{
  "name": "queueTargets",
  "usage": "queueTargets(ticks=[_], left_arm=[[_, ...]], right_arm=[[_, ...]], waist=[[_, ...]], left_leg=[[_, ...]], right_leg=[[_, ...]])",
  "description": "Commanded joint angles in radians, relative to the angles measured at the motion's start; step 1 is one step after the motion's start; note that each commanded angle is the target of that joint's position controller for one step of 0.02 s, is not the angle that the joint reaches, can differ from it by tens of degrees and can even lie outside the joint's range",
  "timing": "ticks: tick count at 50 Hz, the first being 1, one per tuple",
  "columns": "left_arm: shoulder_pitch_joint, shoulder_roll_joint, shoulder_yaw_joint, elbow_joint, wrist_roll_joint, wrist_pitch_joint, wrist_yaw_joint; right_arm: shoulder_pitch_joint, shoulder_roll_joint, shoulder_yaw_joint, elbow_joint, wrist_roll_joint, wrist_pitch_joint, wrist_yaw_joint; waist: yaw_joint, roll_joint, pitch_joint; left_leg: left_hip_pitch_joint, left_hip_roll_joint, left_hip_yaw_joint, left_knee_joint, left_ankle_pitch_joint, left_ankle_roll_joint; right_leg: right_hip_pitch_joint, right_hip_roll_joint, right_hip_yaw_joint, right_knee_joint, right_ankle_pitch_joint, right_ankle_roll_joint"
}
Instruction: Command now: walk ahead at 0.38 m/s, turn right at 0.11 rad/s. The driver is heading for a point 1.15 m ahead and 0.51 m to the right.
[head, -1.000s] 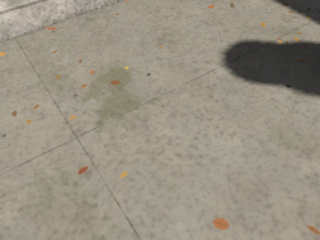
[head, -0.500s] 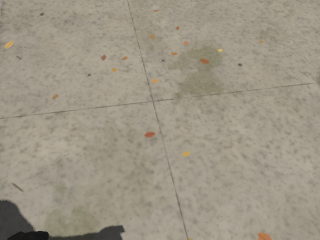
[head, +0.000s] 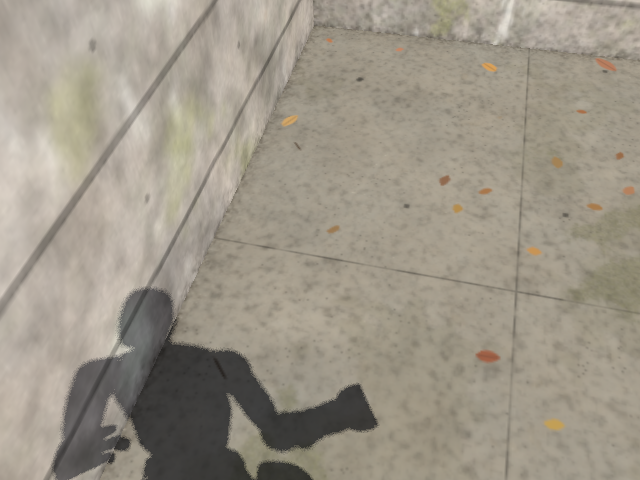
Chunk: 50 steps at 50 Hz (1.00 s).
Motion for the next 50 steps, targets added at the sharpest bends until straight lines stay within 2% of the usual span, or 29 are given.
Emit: queueTargets(ticks=[1, 4, 6, 7, 8, 9, 10, 11, 12, 13, 15, 23, 26, 28, 29, 30, 31, 32, 33, 34, 35, 36, 38, 41, 43, 45, 47, 49, 50], left_arm=[[0.050, 0.168, 0.022, -0.059, -0.017, -0.005, 0.018], [0.073, 0.181, 0.027, -0.070, -0.026, -0.013, 0.026], [0.040, 0.158, 0.020, -0.103, -0.031, -0.003, 0.024], [0.011, 0.227, 0.060, -0.072, 0.053, 0.031, -0.007], [-0.004, 0.183, 0.058, -0.096, 0.044, 0.036, -0.014], [-0.032, 0.121, 0.043, -0.119, 0.019, 0.024, -0.018], [-0.027, -0.001, 0.007, -0.170, -0.005, 0.007, -0.019], [-0.109, 0.037, 0.001, -0.215, 0.017, 0.003, -0.024], [-0.148, 0.069, 0.008, -0.219, 0.027, 0.006, -0.033], [-0.110, 0.071, 0.012, -0.197, 0.035, 0.010, -0.047], [-0.054, 0.091, 0.022, -0.163, 0.043, 0.029, -0.080], [-0.282, 0.049, -0.020, -0.271, 0.046, 0.040, -0.120], [-0.268, 0.042, -0.032, -0.267, 0.034, 0.045, -0.115], [-0.058, 0.088, -0.009, -0.218, 0.028, 0.041, -0.092], [0.165, 0.138, 0.017, -0.152, 0.027, 0.036, -0.077], [0.318, 0.208, 0.052, -0.081, 0.034, 0.037, -0.054], [0.196, 0.338, 0.079, -0.099, 0.029, 0.056, -0.034], [0.223, 0.357, 0.087, -0.140, 0.025, 0.058, -0.033], [0.222, 0.323, 0.080, -0.106, 0.030, 0.054, -0.020], [0.208, 0.270, 0.067, -0.081, 0.034, 0.041, -0.009], [0.164, 0.239, 0.056, -0.079, 0.036, 0.024, 0.000], [0.116, 0.208, 0.040, -0.080, 0.035, 0.010, 0.003], [0.115, 0.175, 0.026, -0.077, 0.021, -0.012, -0.004], [0.135, 0.182, 0.030, -0.066, 0.016, -0.031, -0.011], [0.142, 0.187, 0.038, -0.062, 0.012, -0.034, -0.013], [0.171, 0.205, 0.046, -0.044, -0.002, -0.040, -0.014], [0.201, 0.197, 0.040, -0.010, -0.010, -0.051, -0.006], [0.212, 0.241, 0.042, 0.015, 0.008, -0.058, 0.005], [0.190, 0.262, 0.046, 0.021, 0.036, -0.051, 0.009]], right_arm=[[-0.082, -0.092, -0.022, -0.079, 0.000, -0.073, 0.019], [-0.099, -0.046, -0.010, -0.078, 0.001, -0.118, 0.019], [-0.075, -0.028, -0.011, -0.067, 0.030, -0.136, 0.017], [0.022, -0.044, -0.004, -0.018, -0.034, -0.087, 0.018], [0.078, -0.061, -0.015, -0.004, -0.037, -0.073, 0.002], [0.189, -0.104, -0.023, 0.010, -0.037, -0.073, -0.008], [0.256, -0.204, -0.040, -0.002, -0.048, -0.075, -0.018], [0.194, -0.257, -0.064, 0.010, -0.062, -0.068, -0.023], [0.151, -0.170, -0.042, 0.008, -0.062, -0.074, -0.013], [0.129, -0.118, -0.024, 0.009, -0.055, -0.082, -0.003], [0.116, -0.085, -0.008, 0.025, -0.041, -0.096, -0.007], [0.223, -0.068, -0.012, 0.136, -0.044, -0.136, 0.019], [0.235, -0.125, -0.021, 0.163, -0.042, -0.130, 0.013], [0.231, -0.188, -0.033, 0.174, -0.043, -0.105, 0.002], [0.201, -0.208, -0.038, 0.158, -0.040, -0.093, 0.003], [0.195, -0.174, -0.028, 0.148, -0.051, -0.096, 0.010], [0.193, -0.026, 0.010, 0.056, -0.040, -0.114, 0.041], [0.106, -0.103, 0.006, -0.008, -0.047, -0.138, 0.040], [0.026, -0.118, 0.006, -0.026, -0.044, -0.151, 0.040], [0.056, -0.099, 0.018, -0.013, -0.040, -0.156, 0.035], [0.053, -0.081, 0.027, -0.008, -0.056, -0.145, 0.034], [0.103, -0.068, 0.037, 0.011, -0.073, -0.125, 0.031], [0.103, -0.076, 0.036, 0.013, -0.085, -0.083, 0.036], [-0.093, -0.049, 0.051, -0.061, -0.067, -0.073, 0.050], [-0.155, -0.023, 0.061, -0.071, -0.048, -0.082, 0.065], [-0.189, -0.023, 0.061, -0.078, -0.031, -0.088, 0.067], [-0.169, -0.033, 0.057, -0.056, -0.035, -0.095, 0.063], [-0.046, -0.096, 0.028, -0.005, -0.038, -0.098, 0.047], [0.101, -0.137, 0.007, 0.039, -0.026, -0.096, 0.034]], waist=[[0.014, -0.177, 0.029], [-0.004, -0.208, 0.005], [-0.039, -0.203, 0.022], [-0.092, -0.132, 0.011], [-0.114, -0.093, 0.003], [-0.174, -0.055, -0.054], [-0.198, 0.174, -0.141], [-0.172, 0.137, -0.056], [-0.146, 0.055, 0.011], [-0.116, 0.059, 0.035], [-0.088, 0.111, 0.036], [-0.097, 0.063, 0.147], [-0.065, 0.067, 0.105], [0.066, 0.113, -0.039], [0.170, 0.114, -0.161], [0.216, 0.023, -0.240], [0.066, -0.340, -0.253], [0.118, -0.172, -0.376], [0.113, -0.075, -0.259], [0.049, 0.012, -0.112], [0.005, 0.042, -0.051], [-0.050, 0.052, -0.031], [-0.076, 0.002, 0.039], [-0.042, -0.020, 0.133], [-0.011, -0.043, 0.113], [0.017, -0.069, 0.074], [0.023, -0.069, 0.041], [-0.032, -0.089, -0.047], [-0.115, -0.112, -0.119]], left_leg=[[-0.141, 0.074, 0.090, -0.080, 0.063, -0.015], [0.060, 0.028, 0.114, -0.358, 0.059, 0.006], [0.186, 0.019, 0.122, -0.506, 0.110, 0.018], [0.285, -0.016, 0.190, -0.628, 0.145, 0.042], [0.494, 0.024, 0.174, -0.635, 0.225, 0.050], [0.744, 0.163, 0.069, -0.628, 0.174, 0.078], [0.816, 0.482, -0.285, -0.742, -0.192, 0.141], [0.616, 0.602, -0.466, -0.788, -0.332, 0.234], [0.542, 0.555, -0.407, -0.784, -0.305, 0.241], [0.510, 0.485, -0.290, -0.792, -0.225, 0.213], [0.463, 0.395, -0.096, -0.832, -0.076, 0.172], [0.423, 0.353, 0.296, -0.905, 0.373, 0.142], [0.447, 0.338, 0.415, -0.770, 1.060, 0.124], [0.476, 0.383, 0.423, -0.437, 1.533, 0.119], [0.361, 0.391, 0.408, -0.160, 1.535, 0.121], [0.113, 0.335, 0.386, 0.178, 1.065, 0.092], [-0.341, 0.104, 0.343, 0.592, 0.028, 0.023], [-0.441, 0.089, 0.102, 0.686, 0.079, 0.046], [-0.491, 0.146, 0.070, 0.638, 0.127, 0.058], [-0.444, 0.193, 0.085, 0.524, 0.158, 0.059], [-0.368, 0.229, 0.083, 0.436, 0.135, 0.051], [-0.292, 0.247, 0.076, 0.375, 0.124, 0.042], [-0.247, 0.255, 0.102, 0.286, 0.053, 0.010], [-0.231, 0.237, 0.160, 0.023, 0.250, -0.021], [-0.123, 0.196, 0.171, -0.185, 0.443, -0.011], [-0.008, 0.155, 0.176, -0.302, 0.577, 0.011], [0.055, 0.137, 0.192, -0.401, 0.641, 0.054], [0.140, 0.074, 0.215, -0.412, 0.502, 0.098], [0.241, 0.046, 0.229, -0.392, 0.376, 0.120]], right_leg=[[0.095, -0.227, 0.410, -0.267, -0.392, -0.158], [0.036, -0.156, 0.357, -0.240, -0.299, -0.136], [-0.047, -0.140, 0.372, -0.210, -0.282, -0.140], [-0.104, -0.068, 0.308, -0.113, -0.294, -0.115], [-0.283, -0.032, 0.279, -0.036, -0.287, -0.072], [-0.504, 0.009, 0.200, 0.095, -0.329, -0.024], [-0.631, 0.069, 0.043, 0.413, -0.397, 0.002], [-0.730, -0.057, -0.017, 0.562, -0.261, 0.005], [-0.737, -0.109, -0.015, 0.632, -0.186, 0.002], [-0.725, -0.114, -0.023, 0.662, -0.138, 0.008], [-0.695, -0.111, -0.077, 0.750, -0.075, 0.021], [-0.635, -0.162, -0.208, 0.543, 0.093, -0.033], [-0.390, -0.065, -0.334, 0.397, -0.002, -0.113], [-0.149, 0.027, -0.354, 0.406, -0.113, -0.159], [0.139, 0.066, -0.325, 0.373, -0.134, -0.188], [0.449, 0.035, -0.177, 0.294, -0.176, -0.205], [0.640, -0.240, 0.414, 0.047, -0.457, -0.307], [0.678, -0.314, 0.713, -0.107, -0.493, -0.365], [0.600, -0.314, 0.648, -0.150, -0.418, -0.335], [0.411, -0.292, 0.556, -0.167, -0.301, -0.304], [0.254, -0.244, 0.456, -0.166, -0.221, -0.288], [0.141, -0.197, 0.365, -0.177, -0.164, -0.285], [-0.005, -0.152, 0.312, -0.212, -0.079, -0.306], [-0.128, -0.084, 0.243, -0.292, -0.008, -0.285], [-0.131, -0.042, 0.199, -0.272, 0.134, -0.239], [-0.084, -0.073, 0.221, -0.264, 0.332, -0.206], [0.055, -0.108, 0.196, -0.248, 0.509, -0.177], [0.249, -0.145, 0.172, -0.089, 0.892, -0.137], [0.294, -0.155, 0.149, 0.097, 1.054, -0.124]])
